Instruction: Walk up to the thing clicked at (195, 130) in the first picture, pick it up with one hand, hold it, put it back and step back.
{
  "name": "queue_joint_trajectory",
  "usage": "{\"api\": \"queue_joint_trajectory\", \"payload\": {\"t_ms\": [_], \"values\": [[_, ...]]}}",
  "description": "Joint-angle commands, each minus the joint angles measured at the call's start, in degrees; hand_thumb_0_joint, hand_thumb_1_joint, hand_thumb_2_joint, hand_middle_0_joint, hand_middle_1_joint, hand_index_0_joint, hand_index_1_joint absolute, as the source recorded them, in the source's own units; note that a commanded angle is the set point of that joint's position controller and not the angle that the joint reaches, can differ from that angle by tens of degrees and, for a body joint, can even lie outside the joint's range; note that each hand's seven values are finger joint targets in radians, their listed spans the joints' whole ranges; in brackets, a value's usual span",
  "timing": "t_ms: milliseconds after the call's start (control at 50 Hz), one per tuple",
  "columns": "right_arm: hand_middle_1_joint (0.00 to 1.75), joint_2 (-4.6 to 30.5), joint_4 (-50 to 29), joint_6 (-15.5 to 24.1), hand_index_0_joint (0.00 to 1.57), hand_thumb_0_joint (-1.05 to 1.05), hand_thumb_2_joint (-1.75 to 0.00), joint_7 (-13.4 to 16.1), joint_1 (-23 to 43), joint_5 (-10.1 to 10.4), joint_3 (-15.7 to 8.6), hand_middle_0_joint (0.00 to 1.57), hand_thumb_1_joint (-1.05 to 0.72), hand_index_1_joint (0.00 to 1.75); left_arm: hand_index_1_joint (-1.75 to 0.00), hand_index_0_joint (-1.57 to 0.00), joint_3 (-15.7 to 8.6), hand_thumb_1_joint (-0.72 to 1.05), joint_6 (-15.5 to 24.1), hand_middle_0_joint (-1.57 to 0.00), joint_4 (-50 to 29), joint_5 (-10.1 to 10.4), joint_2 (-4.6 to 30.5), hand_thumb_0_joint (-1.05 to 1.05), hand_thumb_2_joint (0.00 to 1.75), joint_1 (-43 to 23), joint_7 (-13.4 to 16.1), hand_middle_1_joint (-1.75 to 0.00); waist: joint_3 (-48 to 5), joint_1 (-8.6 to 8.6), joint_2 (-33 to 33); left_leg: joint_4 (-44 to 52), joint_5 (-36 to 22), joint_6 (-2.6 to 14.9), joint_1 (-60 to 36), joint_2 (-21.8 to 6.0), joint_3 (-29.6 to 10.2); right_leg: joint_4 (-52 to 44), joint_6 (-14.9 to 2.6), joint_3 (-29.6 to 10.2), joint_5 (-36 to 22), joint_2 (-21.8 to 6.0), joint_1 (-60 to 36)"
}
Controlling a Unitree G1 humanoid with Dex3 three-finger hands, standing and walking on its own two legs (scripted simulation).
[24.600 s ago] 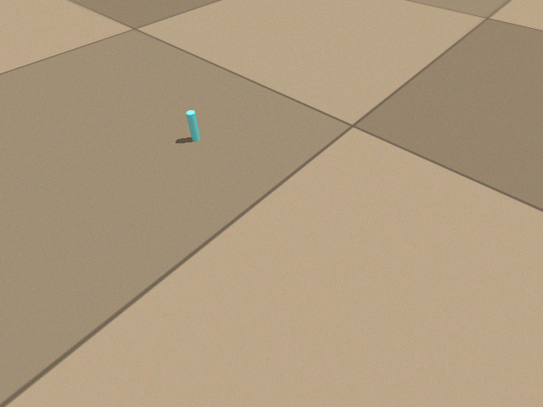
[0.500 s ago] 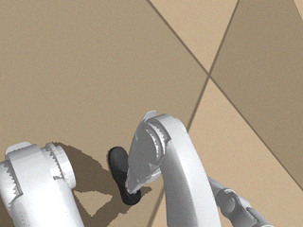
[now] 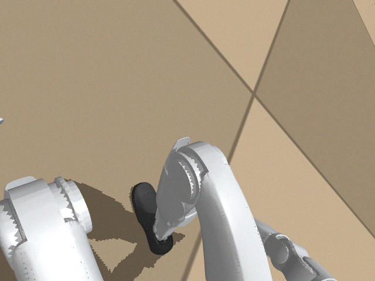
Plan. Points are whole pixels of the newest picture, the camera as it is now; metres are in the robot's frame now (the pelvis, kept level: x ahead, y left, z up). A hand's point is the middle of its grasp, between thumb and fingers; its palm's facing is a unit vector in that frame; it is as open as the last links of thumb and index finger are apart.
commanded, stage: withdraw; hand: left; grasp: from the side
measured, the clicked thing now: out of the picture +0.46 +0.27 -0.20
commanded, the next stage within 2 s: rise in 0.42 s
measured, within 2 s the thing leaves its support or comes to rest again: neither
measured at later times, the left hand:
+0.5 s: hand out of the picture +0.45 +0.33 -0.11, palm faces +0.30 -0.95 -0.07, open 16.7 cm
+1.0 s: hand out of the picture +0.37 +0.41 +0.00, palm faces +0.33 -0.82 -0.47, open 17.1 cm
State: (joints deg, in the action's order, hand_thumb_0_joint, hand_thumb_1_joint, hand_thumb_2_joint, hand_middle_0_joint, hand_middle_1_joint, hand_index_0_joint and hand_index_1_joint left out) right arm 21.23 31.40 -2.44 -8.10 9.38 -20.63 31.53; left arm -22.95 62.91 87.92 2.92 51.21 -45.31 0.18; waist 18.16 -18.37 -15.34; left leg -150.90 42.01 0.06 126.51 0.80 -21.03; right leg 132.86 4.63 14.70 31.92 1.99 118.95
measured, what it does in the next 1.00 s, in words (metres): rises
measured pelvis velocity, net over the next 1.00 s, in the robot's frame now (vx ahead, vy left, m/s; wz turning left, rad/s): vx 0.01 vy -0.01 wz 0.16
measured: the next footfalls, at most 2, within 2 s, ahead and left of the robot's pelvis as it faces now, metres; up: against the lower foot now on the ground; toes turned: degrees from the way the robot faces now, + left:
none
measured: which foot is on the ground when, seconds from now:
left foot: down 0.00-1.00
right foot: down 0.00-1.00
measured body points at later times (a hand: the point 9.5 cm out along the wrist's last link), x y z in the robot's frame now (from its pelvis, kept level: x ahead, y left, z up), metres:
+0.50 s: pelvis +0.00 +0.00 +0.01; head +0.23 +0.18 +0.35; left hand +0.43 +0.38 -0.10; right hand +0.15 -0.25 -0.04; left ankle +0.08 +0.12 -0.26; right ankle +0.16 -0.12 -0.26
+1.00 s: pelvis +0.01 -0.01 +0.08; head +0.21 +0.10 +0.47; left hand +0.35 +0.45 +0.03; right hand +0.16 -0.25 -0.04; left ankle +0.08 +0.12 -0.26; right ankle +0.16 -0.12 -0.26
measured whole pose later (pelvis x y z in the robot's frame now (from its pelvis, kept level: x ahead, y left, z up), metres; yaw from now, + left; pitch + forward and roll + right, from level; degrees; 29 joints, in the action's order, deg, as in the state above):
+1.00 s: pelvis +0.01 -0.01 +0.08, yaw +9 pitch +33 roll -9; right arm 15.8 33.5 -11.1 -4.5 -8.3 -1.4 5.0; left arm -23.9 14.5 50.7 -7.8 41.1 -32.2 -2.9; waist -5.5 -7.1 -0.4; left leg -131.3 40.1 1.9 124.5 -0.4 -5.5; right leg 123.8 2.5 3.0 34.9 -1.3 121.9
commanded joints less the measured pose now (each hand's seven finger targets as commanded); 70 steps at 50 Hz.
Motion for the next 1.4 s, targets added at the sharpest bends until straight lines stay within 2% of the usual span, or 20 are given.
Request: {"api": "queue_joint_trajectory", "payload": {"t_ms": [0,100,220,300,360,420,500,520,540,580,660,720,780,880,920,980,1100,1140,1240,1380], "values": [[0.3,21.59,0.44,-0.79,0.2,0.0,-0.9,0.96,-3.2,-0.24,-6.8,0.2,-0.92,0.3,-0.36,-0.46,0.0,-0.38,4.2,-0.47,-6.68,-0.06,6.2,0.0,0.28,-14.72,-0.26,-0.35,-30.61,-8.6,32.7,20.74,-7.06,-1.43,-21.58,-3.86,3.4,-7.53,-4.59,6.01,-7.37,2.58,-16.41],[0.3,21.78,0.27,-0.71,0.2,0.0,-0.9,0.98,-3.0,-0.26,-6.65,0.2,-0.9,0.3,-0.23,-0.27,-0.92,-0.39,4.68,-0.28,-7.11,0.06,7.15,0.0,0.24,-14.51,0.01,-0.22,-30.98,-8.12,33.44,20.88,-7.9,-1.57,-22.54,-3.96,3.31,-7.38,-4.56,5.91,-7.95,2.44,-16.56],[0.3,21.4,0.81,-1.43,0.2,0.0,-0.9,1.53,-4.55,0.15,-7.58,0.2,-0.91,0.3,-0.13,-0.17,-6.08,-0.45,3.52,-0.18,-15.22,-0.34,14.22,0.0,0.16,-13.46,-0.83,-0.12,-36.76,-4.67,38.44,21.02,-11.91,-1.96,-26.37,-4.38,4.88,-6.94,-4.77,4.79,-10.09,2.25,-18.98],[0.3,21.2,0.06,-2.63,0.2,0.0,-0.91,1.96,-6.19,1.46,-10.3,0.2,-0.92,0.3,-0.07,-0.13,-8.62,-0.51,-0.16,-0.14,-24.25,-0.56,16.75,0.0,0.09,-12.59,-3.06,-0.06,-41.95,-1.98,43.28,23.14,-13.89,-2.42,-29.26,-4.54,5.88,-6.69,-5.3,3.51,-10.45,1.76,-18.71],[0.3,20.71,-0.2,-2.93,0.2,0.0,-0.9,2.4,-7.95,3.39,-13.08,0.2,-0.92,0.3,-0.09,-0.15,-6.74,-0.49,-4.73,-0.16,-26.71,0.5,11.28,0.0,0.08,-8.34,-6.7,-0.08,-43.35,-1.18,42.75,24.78,-14.22,-2.35,-28.67,-4.33,6.64,-7.04,-5.48,2.82,-10.44,1.26,-17.51],[0.3,19.47,0.47,-2.9,0.2,0.0,-0.9,2.78,-10.92,5.73,-15.1,0.2,-0.91,0.3,-0.11,-0.16,-2.23,-0.51,-9.64,-0.16,-29.76,2.01,5.96,0.0,0.09,-8.98,-10.07,-0.11,-43.25,-1.69,40.19,25.05,-13.39,-1.62,-25.72,-3.87,7.81,-7.99,-5.69,2.02,-10.35,1.09,-15.92],[0.3,18.06,1.01,-2.34,0.2,0.0,-0.89,2.97,-12.3,8.6,-16.47,0.2,-0.87,0.3,-0.06,-0.1,0.16,-0.59,-14.63,-0.09,-25.62,3.4,1.44,0.0,0.06,-11.24,-12.39,-0.07,-36.61,-2.78,31.21,25.21,-4.22,0.09,-18.05,-3.34,7.48,-9.7,-5.63,1.66,-4.27,0.78,-10.51],[0.3,18.11,1.22,-2.23,0.2,0.0,-0.9,3.0,-12.98,8.87,-16.48,0.2,-0.85,0.3,-0.02,-0.05,-0.96,-0.51,-14.92,-0.06,-25.69,3.66,3.02,0.0,0.08,-13.47,-12.68,-0.01,-35.88,-2.89,30.97,25.17,-2.85,0.29,-17.37,-3.23,7.39,-9.94,-5.56,1.55,-3.27,0.71,-10.3],[0.3,16.35,2.79,-3.22,0.2,0.0,-0.93,3.04,-15.19,9.99,-19.2,0.2,-0.93,0.3,-0.07,-0.08,-4.23,-0.58,-18.51,-0.09,-21.16,-5.45,12.57,0.0,0.08,-10.47,-9.56,-0.07,-40.71,1.9,34.68,27.85,-4.84,-0.15,-22.28,-3.18,8.86,-10.68,-5.91,0.44,-2.4,0.42,-9.58],[0.3,15.92,1.69,-4.22,0.2,0.0,-0.92,2.7,-16.22,10.76,-20.16,0.2,-0.95,0.3,-0.08,-0.07,-2.39,-0.58,-20.8,-0.09,-26.87,-5.77,9.56,0.0,0.09,-16.93,-8.72,-0.07,-43.91,1.19,37.08,29.17,-4.82,-0.59,-24.94,-3.47,8.88,-10.34,-6.14,-0.19,-1.9,0.17,-7.92],[0.3,15.07,0.47,-5.8,0.2,0.0,-0.94,2.79,-17.67,12.47,-22.69,0.2,-1.0,0.3,-0.09,-0.09,-6.93,-0.61,-27.03,-0.11,-31.21,-9.73,17.23,0.0,0.1,-17.39,-6.53,-0.08,-51.02,5.09,42.01,31.81,-8.83,-0.97,-29.98,-3.28,10.21,-9.51,-6.66,-2.31,-3.16,-0.37,-7.49],[0.3,13.48,-0.08,-6.86,0.2,0.0,-0.9,3.12,-19.63,13.71,-24.49,0.2,-0.9,0.3,-0.08,-0.07,-7.56,-0.45,-31.53,-0.07,-33.71,-10.98,17.12,0.0,0.12,-16.51,-5.3,-0.08,-54.51,6.22,41.22,32.78,-8.24,-0.42,-28.55,-2.63,12.86,-11.59,-6.73,-4.12,-2.61,-0.34,-10.33],[0.3,12.62,-0.6,-7.3,0.2,0.0,-0.9,3.6,-20.99,14.97,-26.73,0.2,-0.9,0.3,-0.08,-0.07,-8.17,-0.45,-36.25,-0.07,-34.31,-11.65,13.49,0.0,0.12,-9.35,-4.42,-0.08,-56.77,8.77,39.91,34.76,-11.43,-0.74,-31.64,-2.49,13.29,-12.34,-6.82,-4.82,-3.9,-0.7,-8.8],[0.3,10.73,-1.48,-7.67,0.2,0.0,-0.9,4.15,-23.33,18.05,-31.53,0.2,-0.9,0.3,-0.07,-0.07,-4.07,-0.48,-43.36,-0.07,-41.84,-10.72,3.89,0.0,0.1,-0.81,-3.43,-0.07,-61.9,10.93,35.63,39.63,-11.99,-0.34,-34.57,-1.92,14.29,-16.49,-7.07,-6.77,-3.74,-1.29,-9.99],[0.3,9.89,-2.04,-7.69,0.2,0.0,-0.9,4.5,-23.91,19.22,-33.1,0.2,-0.9,0.3,-0.07,-0.07,-1.3,-0.49,-45.94,-0.07,-47.84,-10.09,0.26,0.0,0.09,1.81,-2.91,-0.07,-62.25,11.21,32.81,42.76,-9.33,0.29,-34.58,-1.81,14.61,-20.21,-7.02,-7.74,-2.26,-1.32,-12.79],[0.3,8.77,-3.67,-7.61,0.2,0.0,-0.9,5.61,-23.88,21.1,-34.68,0.2,-0.9,0.3,-0.07,-0.06,-1.42,-0.48,-49.48,-0.06,-58.7,-8.84,-0.43,0.0,0.1,8.14,-1.38,-0.07,-63.98,12.86,29.07,47.94,-4.65,0.96,-36.63,-1.68,14.26,-25.59,-6.62,-8.67,0.53,-1.42,-17.95],[0.3,5.81,-6.18,-6.24,0.2,0.0,-0.9,8.74,-21.88,22.97,-35.44,0.2,-0.9,0.3,-0.07,-0.07,-1.41,-0.47,-55.42,-0.07,-70.27,-7.06,-3.3,0.0,0.1,20.89,2.35,-0.07,-62.68,14.42,24.72,55.32,-5.32,1.42,-43.67,-1.83,16.09,-35.79,-6.25,-11.13,0.7,-1.61,-29.47],[0.3,4.41,-6.33,-5.54,0.2,0.0,-0.9,9.79,-21.32,23.03,-35.26,0.2,-0.9,0.3,-0.08,-0.07,-0.6,-0.44,-56.23,-0.07,-74.49,-6.48,-4.17,0.0,0.12,19.78,3.46,-0.08,-62.06,14.34,24.03,57.07,-6.11,1.67,-44.66,-1.68,17.57,-39.5,-6.07,-12.12,0.34,-1.65,-34.63],[0.3,2.33,-6.53,-2.87,0.2,0.0,-0.9,11.82,-20.45,23.14,-35.15,0.2,-0.9,0.3,-0.07,-0.06,4.11,-0.49,-59.36,-0.06,-69.54,-5.58,-13.76,0.0,0.09,30.39,4.83,-0.07,-57.03,14.09,23.07,63.35,-11.58,1.35,-51.99,-1.62,18.87,-47.07,-6.15,-12.76,-3.57,-1.79,-41.72],[0.3,1.03,-7.47,0.32,0.2,0.0,-0.9,13.35,-21.18,23.4,-34.76,0.2,-0.9,0.3,-0.06,-0.06,7.84,-0.52,-63.23,-0.06,-71.87,-4.09,-18.95,0.0,0.07,38.24,6.53,-0.06,-53.62,15.28,19.05,72.31,-19.67,1.43,-61.8,-1.44,19.78,-58.32,-5.65,-13.53,-11.78,-2.1,-57.59]]}}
